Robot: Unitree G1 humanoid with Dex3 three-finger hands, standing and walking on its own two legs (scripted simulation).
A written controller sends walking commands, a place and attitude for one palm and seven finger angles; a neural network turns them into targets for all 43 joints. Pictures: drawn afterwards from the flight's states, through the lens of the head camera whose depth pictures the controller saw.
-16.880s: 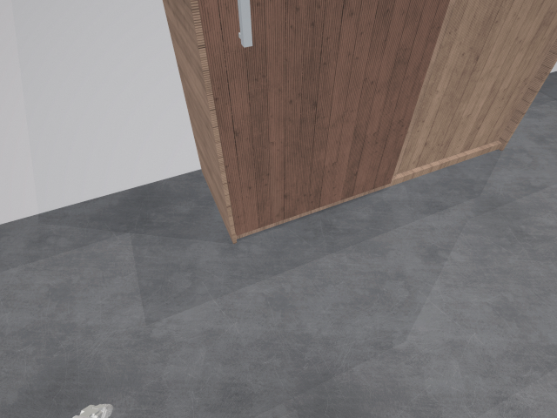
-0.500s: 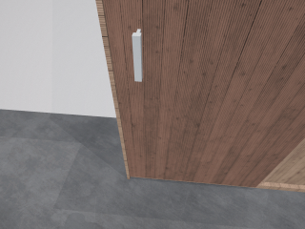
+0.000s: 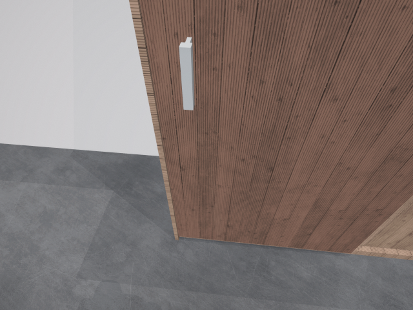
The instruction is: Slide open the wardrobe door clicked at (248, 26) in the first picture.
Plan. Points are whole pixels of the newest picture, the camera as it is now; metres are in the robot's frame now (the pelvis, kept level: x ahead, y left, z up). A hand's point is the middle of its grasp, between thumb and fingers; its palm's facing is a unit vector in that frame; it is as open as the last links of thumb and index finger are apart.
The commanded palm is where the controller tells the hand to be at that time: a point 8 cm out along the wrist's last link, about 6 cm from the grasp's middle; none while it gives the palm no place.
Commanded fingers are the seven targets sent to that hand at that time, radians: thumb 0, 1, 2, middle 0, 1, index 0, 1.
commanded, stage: look again from close up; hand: left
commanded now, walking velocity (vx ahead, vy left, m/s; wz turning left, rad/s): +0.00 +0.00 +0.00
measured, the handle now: (188, 74) +0.57 +0.08 +0.19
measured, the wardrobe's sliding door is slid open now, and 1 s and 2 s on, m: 0.00 0.00 0.00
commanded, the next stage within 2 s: raise the hand with hooked fingers in 1.40 s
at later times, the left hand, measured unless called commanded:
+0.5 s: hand out of the picture +0.04 +0.16 -0.17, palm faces +0.01 -0.98 -0.20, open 7.3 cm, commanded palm none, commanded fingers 0.00 0.90 0.90 -0.20 -0.30 -0.20 -0.30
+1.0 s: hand out of the picture +0.09 +0.17 -0.16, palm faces -0.01 -0.97 -0.23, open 7.3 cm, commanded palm none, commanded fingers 0.00 0.90 0.90 -0.20 -0.30 -0.20 -0.30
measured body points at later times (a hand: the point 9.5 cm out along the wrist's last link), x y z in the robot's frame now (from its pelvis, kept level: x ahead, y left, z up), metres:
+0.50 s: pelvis +0.04 -0.01 +0.01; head +0.05 -0.02 +0.45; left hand +0.05 +0.21 -0.15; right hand +0.04 -0.23 -0.16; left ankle +0.06 +0.10 -0.74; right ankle +0.05 -0.11 -0.74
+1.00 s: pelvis +0.06 -0.02 +0.01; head +0.08 -0.03 +0.46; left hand +0.09 +0.22 -0.14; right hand +0.09 -0.26 -0.15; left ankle +0.06 +0.10 -0.74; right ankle +0.05 -0.11 -0.74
